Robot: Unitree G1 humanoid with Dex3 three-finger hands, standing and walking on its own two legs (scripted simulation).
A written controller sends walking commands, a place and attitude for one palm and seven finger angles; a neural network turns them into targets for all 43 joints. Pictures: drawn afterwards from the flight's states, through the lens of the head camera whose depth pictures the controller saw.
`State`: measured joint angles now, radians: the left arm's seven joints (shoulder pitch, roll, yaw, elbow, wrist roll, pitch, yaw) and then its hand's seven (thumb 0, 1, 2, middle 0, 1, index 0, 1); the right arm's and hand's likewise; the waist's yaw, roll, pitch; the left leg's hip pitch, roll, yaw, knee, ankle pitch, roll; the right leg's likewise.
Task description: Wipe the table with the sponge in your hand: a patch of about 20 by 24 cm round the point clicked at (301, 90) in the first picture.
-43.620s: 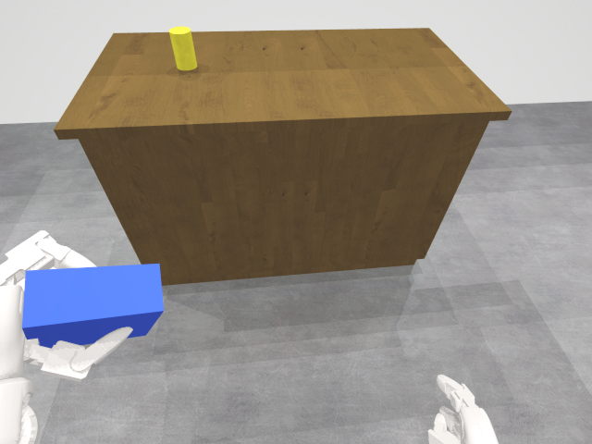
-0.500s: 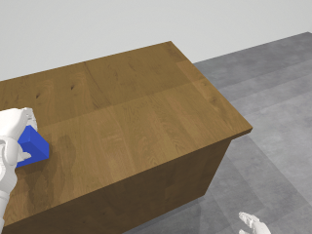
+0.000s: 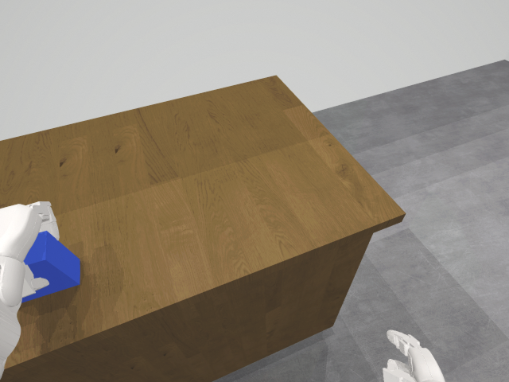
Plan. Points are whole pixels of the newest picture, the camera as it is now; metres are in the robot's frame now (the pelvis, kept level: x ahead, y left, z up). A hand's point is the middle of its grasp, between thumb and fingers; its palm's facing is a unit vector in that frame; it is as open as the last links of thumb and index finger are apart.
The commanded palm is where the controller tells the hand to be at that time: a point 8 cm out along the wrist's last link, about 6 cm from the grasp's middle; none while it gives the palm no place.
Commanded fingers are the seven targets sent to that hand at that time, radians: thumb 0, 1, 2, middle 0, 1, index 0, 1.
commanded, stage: wipe back along the first lane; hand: left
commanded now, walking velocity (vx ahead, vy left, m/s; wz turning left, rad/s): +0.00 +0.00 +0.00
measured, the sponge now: (33, 274) +0.24 +0.39 +0.04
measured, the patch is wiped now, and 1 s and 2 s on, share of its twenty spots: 1.00 1.00 1.00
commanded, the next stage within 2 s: lift the sponge slowly off the table in 0.20 s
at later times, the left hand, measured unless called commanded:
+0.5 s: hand (18, 278) +0.21 +0.36 +0.09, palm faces +0.01 -0.05 -1.00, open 9.1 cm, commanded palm +0.18 +0.35 +0.14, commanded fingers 0.00 0.10 1.30 -1.20 -1.60 -1.20 -1.60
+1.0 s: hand (20, 272) +0.21 +0.34 +0.12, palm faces +0.03 -0.04 -1.00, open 9.1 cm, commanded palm +0.18 +0.34 +0.18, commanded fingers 0.00 0.10 1.30 -1.20 -1.60 -1.20 -1.60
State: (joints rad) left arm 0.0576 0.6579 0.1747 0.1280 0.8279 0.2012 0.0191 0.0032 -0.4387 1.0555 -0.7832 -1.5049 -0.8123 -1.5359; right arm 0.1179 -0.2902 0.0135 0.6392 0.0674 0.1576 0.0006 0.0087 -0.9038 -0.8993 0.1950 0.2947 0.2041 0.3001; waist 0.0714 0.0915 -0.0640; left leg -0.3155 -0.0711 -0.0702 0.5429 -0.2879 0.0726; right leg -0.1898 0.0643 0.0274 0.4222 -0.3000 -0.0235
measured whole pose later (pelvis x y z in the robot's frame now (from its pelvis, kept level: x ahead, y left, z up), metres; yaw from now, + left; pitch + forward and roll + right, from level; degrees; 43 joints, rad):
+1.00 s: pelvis -0.02 +0.00 +0.00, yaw +1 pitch -1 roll -2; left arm 0.09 0.64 0.09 -0.07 0.82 0.26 -0.02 0.00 -0.47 1.05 -0.84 -1.44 -0.87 -1.47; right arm 0.07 -0.26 0.05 0.65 0.05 0.11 -0.04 0.01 -0.90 -0.90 0.20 0.29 0.21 0.30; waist 0.12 0.10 -0.01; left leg -0.23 -0.08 -0.08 0.49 -0.24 0.07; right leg -0.11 0.05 0.02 0.39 -0.26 -0.03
